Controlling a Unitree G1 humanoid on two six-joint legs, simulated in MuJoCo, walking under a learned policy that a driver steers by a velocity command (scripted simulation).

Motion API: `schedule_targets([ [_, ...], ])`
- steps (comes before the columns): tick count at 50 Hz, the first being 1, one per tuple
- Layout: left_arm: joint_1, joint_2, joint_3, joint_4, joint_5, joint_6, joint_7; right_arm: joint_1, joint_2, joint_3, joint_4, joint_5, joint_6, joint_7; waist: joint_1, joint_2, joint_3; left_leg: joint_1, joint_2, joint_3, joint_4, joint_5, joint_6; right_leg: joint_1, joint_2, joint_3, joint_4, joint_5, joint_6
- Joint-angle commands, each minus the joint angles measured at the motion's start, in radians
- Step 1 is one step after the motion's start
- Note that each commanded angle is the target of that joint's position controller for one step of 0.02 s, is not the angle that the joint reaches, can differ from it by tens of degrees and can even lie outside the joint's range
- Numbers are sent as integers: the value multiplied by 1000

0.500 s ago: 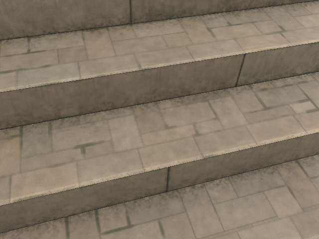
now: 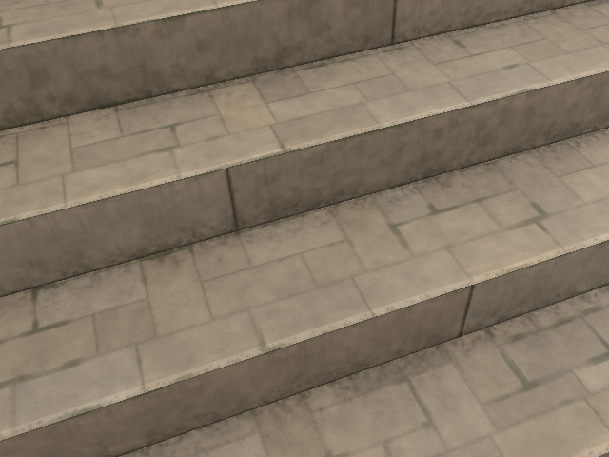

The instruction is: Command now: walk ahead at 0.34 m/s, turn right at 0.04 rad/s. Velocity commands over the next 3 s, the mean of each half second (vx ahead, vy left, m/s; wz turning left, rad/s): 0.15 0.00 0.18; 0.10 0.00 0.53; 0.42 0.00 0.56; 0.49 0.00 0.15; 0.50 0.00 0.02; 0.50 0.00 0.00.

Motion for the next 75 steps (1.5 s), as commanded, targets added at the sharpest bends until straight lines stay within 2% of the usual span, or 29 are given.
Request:
schedule_targets([
  [1,-261,-21,-4,-227,-10,-43,-52,253,61,1,142,15,0,-10,-18,-4,102,321,312,-762,-723,154,151,-615,20,108,819,-44,-16],
  [3,-181,-22,-12,-258,-22,-18,-14,229,125,16,198,14,-16,14,65,-97,104,260,247,-514,-680,342,37,-640,18,134,901,-35,-47],
  [6,-127,-78,-44,-261,-47,-4,10,235,84,10,230,3,-11,39,118,-31,127,270,184,-271,-701,481,-33,-759,10,101,788,0,-34],
  [9,-229,-37,-54,-303,5,21,34,222,76,28,239,1,-8,14,124,21,54,139,104,-110,-720,794,-64,-582,-45,-98,452,173,57],
  [12,-227,-2,-40,-276,14,29,64,342,-42,4,254,22,0,-26,74,135,-73,379,134,-174,-678,1157,-20,-555,-102,-194,421,177,136],
  [19,-662,25,-33,-410,-2,9,65,527,-88,-65,197,36,82,-81,-104,114,86,893,291,-472,-754,915,72,-856,-129,-181,127,-219,179],
  [21,-623,33,-20,-425,3,1,50,470,-85,-71,146,25,94,-84,-71,142,74,911,284,-452,-699,1164,51,-754,-115,-138,-1,-173,156],
  [24,-407,136,31,-406,-21,4,71,295,-163,-100,40,71,81,-86,74,174,-44,786,166,-403,-577,1559,-23,-193,-25,-142,-552,-92,135],
  [26,-115,241,81,-268,-44,29,100,177,-149,-105,-37,75,40,-49,154,92,-90,546,63,-358,-278,926,-94,283,-140,-72,-976,443,127],
  [27,-61,261,86,-224,-50,48,127,164,-50,-92,-54,46,5,-27,129,-223,-42,-13,-69,-281,63,-54,-137,681,-296,36,-803,1150,94],
  [28,-9,245,77,-236,30,65,138,294,27,-77,-17,53,-31,-15,93,-347,-169,-310,-125,-371,611,-312,-145,849,-509,152,-537,1728,-42],
  [29,-6,168,60,-261,75,73,127,230,-5,-78,-36,79,-40,-2,119,-237,-237,-437,-126,-380,980,-304,-151,791,-537,140,-569,1603,-103],
  [31,-219,110,61,-299,29,69,115,92,12,-58,-159,110,-5,-1,24,-160,-67,-606,-38,-322,1093,-231,-183,636,-449,45,-699,912,-76],
  [33,-290,118,56,-287,-23,77,120,72,35,-31,-228,88,44,4,-49,-153,67,-544,6,-316,1179,-194,-198,365,-416,-52,-802,684,-14],
  [36,-345,188,67,-295,-24,104,134,-99,4,-1,-421,54,31,29,-100,-151,145,-357,82,-188,669,5,-194,45,-227,-296,-910,610,67],
  [38,-321,344,99,-343,-12,128,173,-156,7,23,-465,43,31,29,-86,-165,-3,-35,48,-42,231,-60,-180,1,-189,-320,-962,854,18],
  [39,-241,404,121,-382,-31,123,179,-167,-42,-4,-459,44,53,16,-32,-147,-70,58,-7,11,133,-93,-175,110,-254,-243,-954,1076,-13],
  [42,-295,405,122,-398,-58,78,154,222,-183,-65,-328,10,85,3,-156,-177,-307,238,-78,-133,37,-60,1,399,-368,-252,-541,1789,-57],
  [43,-290,375,116,-416,-42,58,137,299,-251,-96,-299,7,80,-9,-185,30,-311,456,-15,-399,-129,-126,101,97,-306,-220,-291,1550,-53],
  [44,-278,283,82,-457,0,29,76,339,-337,-123,-296,12,69,-27,-173,382,-353,640,175,-947,-563,-355,250,-218,-68,-154,98,73,-3],
  [45,-301,253,93,-449,-2,2,8,262,-295,-104,-321,13,46,-46,-139,293,-341,582,255,-1277,-746,-567,275,-389,33,88,582,-137,14],
  [48,-318,51,19,-537,15,-22,-9,235,-142,-68,-188,65,0,-25,14,11,110,221,173,-898,-675,-400,71,-663,-22,19,814,-115,-18],
  [52,-202,24,-18,-556,17,-23,36,220,-89,-57,-86,56,-5,29,116,31,115,206,69,-627,-675,-100,29,-736,-62,-36,916,-25,3],
  [61,-346,-5,-38,-561,0,-29,87,421,-107,-62,-41,17,32,-10,-15,178,66,378,136,-765,-709,-7,114,-959,-88,-109,905,89,95],
  [65,-440,9,-39,-608,-20,-32,76,474,-100,-78,-47,47,38,-39,-46,168,69,634,203,-861,-749,43,150,-1068,-122,-41,770,-108,135],
  [70,-516,-73,-93,-725,13,-38,56,490,-128,-102,2,102,80,-94,-25,206,106,619,235,-847,-816,142,66,-1031,-192,28,578,-436,106],
  [72,-472,9,-58,-718,14,-22,59,374,-229,-132,-38,124,113,-100,51,148,70,211,183,-685,-955,265,19,-323,-108,-230,150,-702,99],
  [74,-135,174,53,-607,-8,-11,80,334,-229,-122,-18,106,60,-63,209,151,-79,291,124,-536,-639,1172,-7,61,-30,-161,8,-557,49],
  [75,79,360,106,-542,25,0,69,243,-144,-106,-79,126,38,-40,284,-317,-129,79,-38,-410,-156,912,-91,219,-236,444,-521,-833,-82],
])
Next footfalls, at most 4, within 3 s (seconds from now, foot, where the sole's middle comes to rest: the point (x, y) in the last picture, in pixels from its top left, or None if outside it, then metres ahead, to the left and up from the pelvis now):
0.50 right None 0.24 -0.18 -0.68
0.82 left None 0.38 0.08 -0.52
1.48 right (356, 276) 0.74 -0.06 -0.35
2.16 left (120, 155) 0.93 0.38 -0.19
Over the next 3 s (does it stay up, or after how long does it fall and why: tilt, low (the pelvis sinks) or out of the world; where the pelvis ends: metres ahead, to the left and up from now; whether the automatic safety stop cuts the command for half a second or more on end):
stays up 1.25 0.43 0.75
